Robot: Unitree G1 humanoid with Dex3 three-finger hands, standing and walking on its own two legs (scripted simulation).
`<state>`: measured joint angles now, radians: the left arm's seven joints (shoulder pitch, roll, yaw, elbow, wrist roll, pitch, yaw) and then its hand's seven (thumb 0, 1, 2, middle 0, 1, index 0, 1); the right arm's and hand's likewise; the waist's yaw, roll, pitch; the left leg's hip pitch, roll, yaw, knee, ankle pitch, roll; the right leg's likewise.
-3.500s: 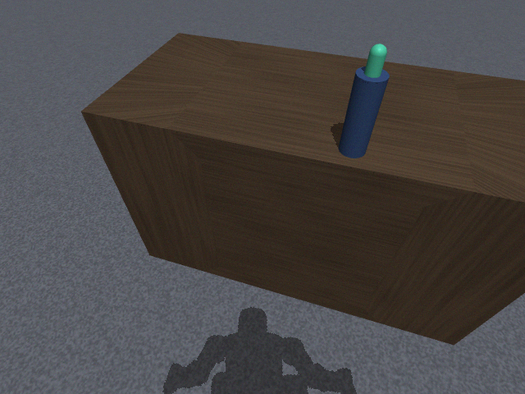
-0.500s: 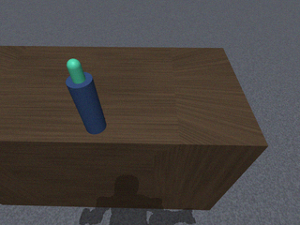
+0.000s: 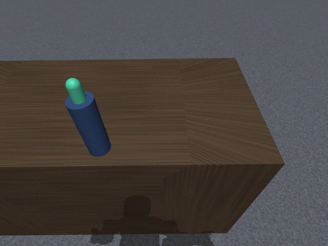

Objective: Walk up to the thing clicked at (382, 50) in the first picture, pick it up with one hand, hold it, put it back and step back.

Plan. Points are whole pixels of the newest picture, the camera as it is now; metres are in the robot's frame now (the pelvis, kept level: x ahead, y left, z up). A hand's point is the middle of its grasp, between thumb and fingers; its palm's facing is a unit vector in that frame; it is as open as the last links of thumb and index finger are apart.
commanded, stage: walk up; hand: left
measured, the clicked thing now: (88, 119) +0.41 +0.23 +0.10
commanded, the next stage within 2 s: stand in 0.58 s
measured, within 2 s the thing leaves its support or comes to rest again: neither
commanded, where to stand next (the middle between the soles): +0.04 +0.01 m, yaw +1 degrees
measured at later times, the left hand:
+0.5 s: hand out of the picture +0.09 +0.26 -0.15, palm faces -0.02 -0.93 -0.36, open 7.4 cm
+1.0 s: hand out of the picture +0.09 +0.25 -0.16, palm faces -0.01 -0.94 -0.33, open 7.4 cm
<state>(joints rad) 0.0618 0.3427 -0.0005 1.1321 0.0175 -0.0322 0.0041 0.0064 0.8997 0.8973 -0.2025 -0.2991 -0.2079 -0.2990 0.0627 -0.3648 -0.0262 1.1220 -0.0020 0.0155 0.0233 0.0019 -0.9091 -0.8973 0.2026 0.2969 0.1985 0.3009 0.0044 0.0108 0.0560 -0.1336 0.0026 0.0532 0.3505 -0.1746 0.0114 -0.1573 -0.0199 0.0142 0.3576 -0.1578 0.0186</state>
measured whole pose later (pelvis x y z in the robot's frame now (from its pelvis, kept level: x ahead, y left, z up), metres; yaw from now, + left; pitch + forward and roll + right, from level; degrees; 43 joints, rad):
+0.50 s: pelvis +0.01 +0.01 +0.00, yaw +0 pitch -2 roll +0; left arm 0.08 0.35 0.01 1.14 0.02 -0.02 0.01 0.01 0.90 0.90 -0.20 -0.30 -0.21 -0.30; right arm 0.09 -0.35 -0.03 1.13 -0.01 0.02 0.02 0.00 -0.91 -0.90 0.20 0.30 0.20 0.30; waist 0.00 0.01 0.06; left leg -0.12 -0.01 0.05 0.34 -0.18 0.02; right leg -0.14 -0.03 0.01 0.35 -0.17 0.03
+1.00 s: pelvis +0.02 +0.00 +0.00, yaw +1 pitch -2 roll +0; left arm 0.11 0.34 0.00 1.14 0.02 -0.01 -0.01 0.01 0.90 0.90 -0.20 -0.30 -0.21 -0.30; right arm 0.08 -0.35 0.00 1.14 -0.01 -0.01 0.00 0.00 -0.91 -0.90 0.20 0.30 0.20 0.30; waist 0.00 0.00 0.05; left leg -0.09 0.00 0.03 0.30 -0.18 0.01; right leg -0.10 -0.02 -0.01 0.30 -0.17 0.02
